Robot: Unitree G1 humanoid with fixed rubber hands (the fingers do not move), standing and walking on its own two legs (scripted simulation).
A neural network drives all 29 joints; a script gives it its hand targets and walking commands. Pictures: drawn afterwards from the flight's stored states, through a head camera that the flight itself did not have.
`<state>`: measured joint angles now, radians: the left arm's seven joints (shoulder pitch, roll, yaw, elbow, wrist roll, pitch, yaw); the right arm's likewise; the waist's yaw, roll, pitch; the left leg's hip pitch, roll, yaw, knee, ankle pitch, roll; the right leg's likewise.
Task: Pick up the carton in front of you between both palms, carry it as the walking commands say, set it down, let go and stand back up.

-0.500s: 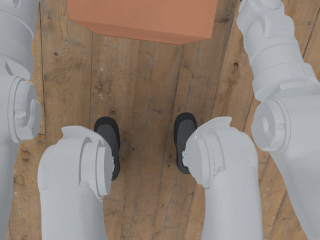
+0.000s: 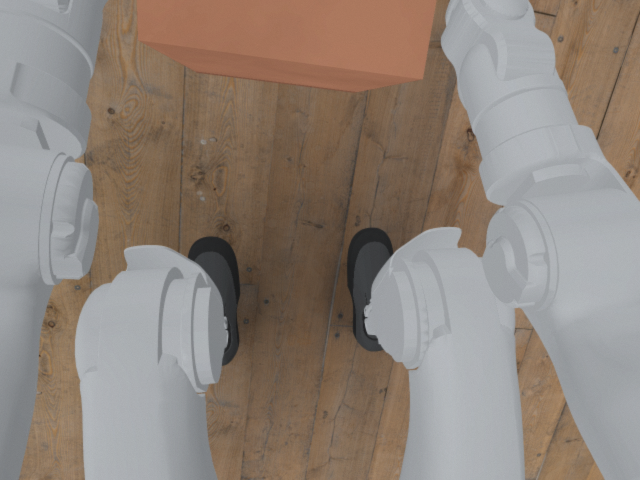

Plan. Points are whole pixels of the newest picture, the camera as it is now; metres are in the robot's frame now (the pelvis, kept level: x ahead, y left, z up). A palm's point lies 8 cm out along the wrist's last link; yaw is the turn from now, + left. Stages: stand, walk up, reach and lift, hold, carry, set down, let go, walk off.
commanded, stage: reach and lift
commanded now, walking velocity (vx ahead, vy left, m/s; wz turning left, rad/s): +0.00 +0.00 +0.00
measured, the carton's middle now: out of the picture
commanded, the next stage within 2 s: none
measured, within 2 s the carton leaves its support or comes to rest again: leaves its support in 0.36 s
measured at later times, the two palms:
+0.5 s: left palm out of the picture +0.57 +0.16 -0.11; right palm out of the picture +0.55 -0.14 -0.11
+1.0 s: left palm out of the picture +0.51 +0.16 +0.06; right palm out of the picture +0.50 -0.14 +0.06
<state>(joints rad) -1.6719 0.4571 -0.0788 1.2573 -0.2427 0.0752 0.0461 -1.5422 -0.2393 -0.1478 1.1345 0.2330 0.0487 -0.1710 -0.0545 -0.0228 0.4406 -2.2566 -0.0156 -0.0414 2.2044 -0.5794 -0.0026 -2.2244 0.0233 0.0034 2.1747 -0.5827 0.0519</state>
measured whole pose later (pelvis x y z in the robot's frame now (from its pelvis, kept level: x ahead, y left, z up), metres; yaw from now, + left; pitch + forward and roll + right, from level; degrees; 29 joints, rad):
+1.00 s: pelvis -0.01 -0.01 +0.12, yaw +3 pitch +44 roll -1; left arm -1.18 0.07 0.46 0.75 0.26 0.40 0.00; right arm -1.08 0.05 -0.55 0.60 -0.23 0.42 -0.05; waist -0.03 0.00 -0.12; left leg -2.06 -0.05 -0.05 1.74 -0.45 -0.02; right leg -2.03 0.05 0.05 1.74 -0.48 0.05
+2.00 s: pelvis +0.08 -0.02 +0.38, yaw +4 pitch +9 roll +0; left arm -0.38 -0.13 0.34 0.49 0.24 0.43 0.00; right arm -0.35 0.18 -0.34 0.46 -0.24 0.45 -0.02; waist -0.01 -0.01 -0.12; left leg -0.57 -0.02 -0.06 0.71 -0.30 -0.02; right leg -0.57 0.02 0.05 0.73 -0.32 0.00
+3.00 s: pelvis +0.10 -0.01 +0.41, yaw +4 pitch -5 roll +0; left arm -0.28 -0.16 0.25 0.31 0.28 0.65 -0.01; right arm -0.26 0.15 -0.23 0.29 -0.28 0.66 0.02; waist -0.01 0.00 0.02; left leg -0.08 -0.01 -0.06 0.35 -0.18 -0.01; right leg -0.07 0.01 0.06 0.36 -0.20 0.01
